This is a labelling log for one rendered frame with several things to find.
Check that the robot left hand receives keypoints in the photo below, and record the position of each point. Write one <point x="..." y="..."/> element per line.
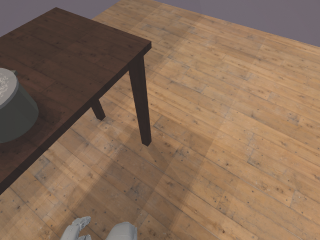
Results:
<point x="72" y="231"/>

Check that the table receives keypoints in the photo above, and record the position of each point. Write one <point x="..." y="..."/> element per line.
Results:
<point x="66" y="63"/>

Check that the left robot thigh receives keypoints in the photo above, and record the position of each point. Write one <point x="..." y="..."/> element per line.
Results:
<point x="123" y="231"/>

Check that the lid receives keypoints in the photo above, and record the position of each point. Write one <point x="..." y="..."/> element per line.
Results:
<point x="9" y="85"/>

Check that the pot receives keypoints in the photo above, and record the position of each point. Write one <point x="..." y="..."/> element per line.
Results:
<point x="18" y="116"/>

